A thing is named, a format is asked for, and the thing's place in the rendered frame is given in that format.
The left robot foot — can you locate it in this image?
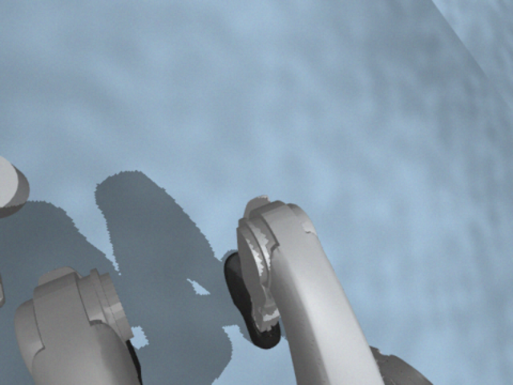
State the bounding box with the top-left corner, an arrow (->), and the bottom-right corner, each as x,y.
126,339 -> 143,385

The right robot foot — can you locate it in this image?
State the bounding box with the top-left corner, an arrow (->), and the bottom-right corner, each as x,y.
224,252 -> 281,349

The tin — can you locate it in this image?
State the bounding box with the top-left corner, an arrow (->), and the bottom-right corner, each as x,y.
0,156 -> 30,218

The right robot hand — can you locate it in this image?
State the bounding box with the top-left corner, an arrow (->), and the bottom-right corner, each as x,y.
370,346 -> 433,385

